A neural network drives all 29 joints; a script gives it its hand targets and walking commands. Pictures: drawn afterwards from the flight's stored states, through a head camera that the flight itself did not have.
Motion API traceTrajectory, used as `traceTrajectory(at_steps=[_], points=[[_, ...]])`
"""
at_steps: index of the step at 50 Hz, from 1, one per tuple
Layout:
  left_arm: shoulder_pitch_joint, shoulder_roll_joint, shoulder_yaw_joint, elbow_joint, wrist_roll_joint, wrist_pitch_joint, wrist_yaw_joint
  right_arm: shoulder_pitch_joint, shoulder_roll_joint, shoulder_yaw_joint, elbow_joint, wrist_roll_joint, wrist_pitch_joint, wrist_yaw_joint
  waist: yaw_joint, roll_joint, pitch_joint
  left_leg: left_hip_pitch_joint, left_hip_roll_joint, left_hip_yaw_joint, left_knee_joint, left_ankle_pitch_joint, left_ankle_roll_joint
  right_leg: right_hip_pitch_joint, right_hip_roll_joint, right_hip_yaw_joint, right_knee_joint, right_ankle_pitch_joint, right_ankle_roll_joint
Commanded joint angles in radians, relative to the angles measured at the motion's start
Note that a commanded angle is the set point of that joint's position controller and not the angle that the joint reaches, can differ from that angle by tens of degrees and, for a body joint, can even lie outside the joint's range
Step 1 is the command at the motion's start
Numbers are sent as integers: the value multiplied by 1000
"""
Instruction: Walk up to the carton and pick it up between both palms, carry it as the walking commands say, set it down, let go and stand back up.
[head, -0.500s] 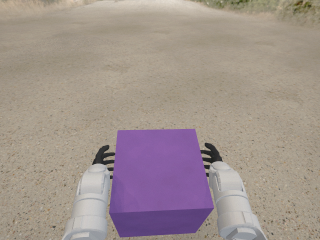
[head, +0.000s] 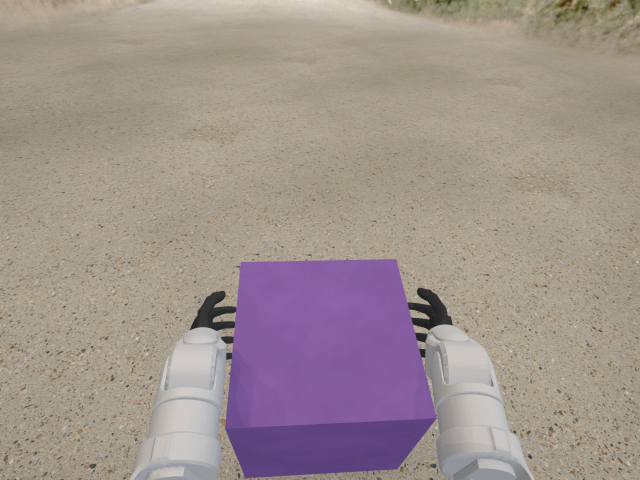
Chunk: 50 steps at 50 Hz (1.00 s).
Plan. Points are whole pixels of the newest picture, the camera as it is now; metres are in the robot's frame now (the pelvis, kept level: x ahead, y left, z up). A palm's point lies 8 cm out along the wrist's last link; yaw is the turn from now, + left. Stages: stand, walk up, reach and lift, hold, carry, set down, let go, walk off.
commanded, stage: reach and lift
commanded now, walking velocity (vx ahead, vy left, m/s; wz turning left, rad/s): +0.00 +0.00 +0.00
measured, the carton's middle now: (321, 368) +0.32 +0.00 -0.03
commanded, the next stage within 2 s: hold in 0.52 s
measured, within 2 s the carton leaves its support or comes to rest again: neither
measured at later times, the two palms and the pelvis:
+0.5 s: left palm (203, 350) +0.29 +0.15 +0.05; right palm (442, 350) +0.29 -0.16 +0.06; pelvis +0.00 -0.01 +0.00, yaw +0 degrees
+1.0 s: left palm (204, 352) +0.29 +0.15 +0.05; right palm (445, 356) +0.29 -0.16 +0.06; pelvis +0.00 +0.00 +0.00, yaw +0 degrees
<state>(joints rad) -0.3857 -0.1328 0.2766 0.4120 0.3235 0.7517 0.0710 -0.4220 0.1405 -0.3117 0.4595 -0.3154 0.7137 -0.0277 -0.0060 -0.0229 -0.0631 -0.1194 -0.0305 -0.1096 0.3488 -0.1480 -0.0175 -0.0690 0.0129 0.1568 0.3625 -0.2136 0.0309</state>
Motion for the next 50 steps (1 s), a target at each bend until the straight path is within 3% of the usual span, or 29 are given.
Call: traceTrajectory(at_steps=[1,3,4,6,10,13,15,18,20,23,24,25,26,28,32,35,36,37,39,41,42,44,45,46,47,48,49,50], points=[[-635,-1073,-548,-86,-331,-60,-365,-544,978,474,-13,300,-41,368,-20,70,-310,241,-64,60,-14,186,-36,-72,87,-95,-58,191,-34],[-603,-1073,-536,-68,-324,-58,-373,-575,963,486,-67,295,-40,365,-14,16,-308,237,-64,51,-16,171,-33,-61,93,-104,-63,170,-26],[-585,-1063,-540,-65,-328,-53,-371,-525,955,497,-56,297,-35,363,-18,49,-302,244,-65,55,-21,195,-33,-62,89,-105,-66,196,-30],[-574,-1049,-540,-100,-318,-57,-369,-549,979,516,-84,308,-37,366,4,20,-290,222,-70,57,-26,179,-27,-46,89,-93,-66,190,-20],[-550,-1039,-544,-101,-329,-60,-376,-536,997,558,-114,317,-30,355,16,-19,-305,222,-72,57,-16,198,-16,-46,87,-83,-65,208,-9],[-502,-1007,-539,-97,-318,-48,-382,-502,973,554,-119,317,-20,351,9,-23,-257,216,-76,62,-28,192,-17,-32,88,-96,-73,217,-4],[-530,-1015,-552,-92,-326,-48,-385,-490,986,569,-110,313,-17,345,8,10,-223,192,-80,66,-32,152,-15,-37,84,-86,-81,183,-10],[-579,-1029,-606,-184,-350,-57,-382,-454,1009,558,-101,320,-26,348,-15,55,-290,225,-77,64,-23,189,-22,-31,86,-82,-69,212,-19],[-542,-1029,-588,-157,-336,-56,-385,-498,1010,574,-136,329,-27,344,4,41,-315,204,-79,62,-22,163,-18,5,82,-81,-65,200,-14],[-558,-1014,-570,-125,-333,-48,-388,-461,1007,548,-68,319,-19,349,-5,53,-243,195,-81,72,-26,108,-14,-55,76,-79,-83,125,-20],[-520,-998,-538,-100,-315,-53,-389,-493,995,553,-99,312,-22,349,15,-8,-211,172,-80,72,-34,78,-11,-49,75,-84,-87,109,-9],[-567,-999,-570,-128,-338,-55,-395,-455,1011,542,-79,303,-20,342,-17,-5,-218,185,-80,68,-32,89,-10,-57,78,-86,-87,122,-12],[-509,-1012,-544,-82,-316,-52,-396,-508,1002,560,-126,309,-28,342,12,-15,-221,186,-86,72,-23,62,-9,-62,72,-81,-90,81,-9],[-561,-1023,-584,-133,-354,-57,-401,-503,1028,584,-133,325,-28,346,3,1,-291,216,-86,70,-27,118,-14,-32,83,-90,-80,138,-10],[-484,-1009,-544,-72,-314,-41,-396,-457,995,550,-89,301,-16,345,1,0,-211,183,-79,66,-31,96,-13,-46,80,-89,-87,119,-17],[-531,-1034,-581,-128,-344,-49,-399,-466,1001,568,-123,307,-20,347,-11,12,-239,223,-73,50,-30,130,-14,-61,87,-89,-83,138,-22],[-509,-1040,-585,-115,-337,-43,-397,-462,997,561,-118,312,-20,351,-17,45,-234,232,-76,55,-34,112,-21,-60,85,-93,-81,128,-27],[-503,-1027,-569,-106,-321,-42,-395,-480,986,554,-123,312,-19,354,-4,44,-212,206,-70,52,-39,119,-20,-48,90,-96,-79,131,-26],[-506,-1029,-576,-134,-320,-41,-390,-437,978,531,-92,299,-18,355,-23,46,-203,214,-69,51,-39,121,-21,-59,88,-96,-81,133,-28],[-538,-1033,-582,-142,-333,-51,-389,-478,1006,558,-114,319,-23,363,-1,42,-210,202,-76,56,-42,72,-20,-55,85,-96,-79,94,-27],[-554,-1029,-576,-145,-326,-48,-386,-467,998,529,-74,302,-14,363,-14,44,-202,208,-67,54,-43,74,-20,-71,87,-94,-80,87,-30],[-540,-1046,-601,-157,-335,-51,-386,-507,982,565,-152,322,-30,364,-5,75,-265,207,-72,57,-32,101,-24,-44,87,-94,-68,117,-31],[-509,-1042,-588,-130,-331,-45,-382,-489,980,566,-139,318,-25,362,-1,30,-245,213,-66,48,-34,119,-22,-57,89,-96,-69,117,-29],[-525,-1034,-599,-149,-338,-46,-383,-454,981,568,-120,318,-23,366,-10,51,-234,219,-68,53,-37,106,-23,-64,88,-95,-79,106,-32],[-522,-1039,-588,-135,-344,-54,-387,-490,998,584,-146,330,-29,363,2,16,-254,218,-69,53,-33,121,-15,-49,86,-93,-75,118,-24],[-512,-1038,-593,-133,-343,-55,-386,-508,989,594,-171,337,-31,361,5,29,-271,233,-70,50,-23,143,-19,-52,89,-97,-63,141,-26],[-496,-1020,-590,-155,-342,-59,-384,-486,1005,613,-171,335,-26,357,9,-27,-280,221,-70,54,-20,177,-5,-36,84,-88,-63,188,-9],[-496,-1026,-587,-134,-338,-49,-385,-451,999,589,-141,324,-20,355,11,13,-273,230,-71,52,-29,164,-18,-35,88,-91,-65,179,-19]])
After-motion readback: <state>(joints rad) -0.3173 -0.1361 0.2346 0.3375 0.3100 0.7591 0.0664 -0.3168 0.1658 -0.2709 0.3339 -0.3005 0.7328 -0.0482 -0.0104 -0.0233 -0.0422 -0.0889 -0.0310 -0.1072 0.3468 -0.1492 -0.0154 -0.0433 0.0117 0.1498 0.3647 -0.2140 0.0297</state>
